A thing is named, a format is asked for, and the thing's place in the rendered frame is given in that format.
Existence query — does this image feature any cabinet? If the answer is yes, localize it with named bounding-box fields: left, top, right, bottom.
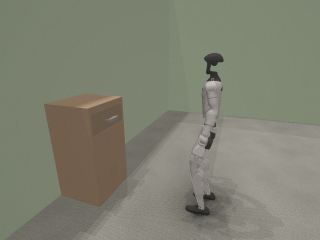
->
left=44, top=93, right=127, bottom=207

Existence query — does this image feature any left robot forearm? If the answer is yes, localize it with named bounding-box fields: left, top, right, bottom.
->
left=198, top=110, right=216, bottom=147

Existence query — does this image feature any robot left upper arm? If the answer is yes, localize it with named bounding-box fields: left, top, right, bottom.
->
left=205, top=81, right=218, bottom=118

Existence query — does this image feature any left robot hand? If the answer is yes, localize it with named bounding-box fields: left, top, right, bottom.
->
left=189, top=144, right=205, bottom=168

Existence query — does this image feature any handle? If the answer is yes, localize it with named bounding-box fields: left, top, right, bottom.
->
left=105, top=115, right=119, bottom=122

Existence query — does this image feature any robot left thigh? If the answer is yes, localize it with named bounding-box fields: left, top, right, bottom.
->
left=190, top=134, right=213, bottom=180

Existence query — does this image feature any drawer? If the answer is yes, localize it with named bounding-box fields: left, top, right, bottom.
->
left=90, top=103, right=122, bottom=137

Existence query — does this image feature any right robot foot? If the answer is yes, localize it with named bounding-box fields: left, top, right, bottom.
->
left=193, top=191, right=215, bottom=201

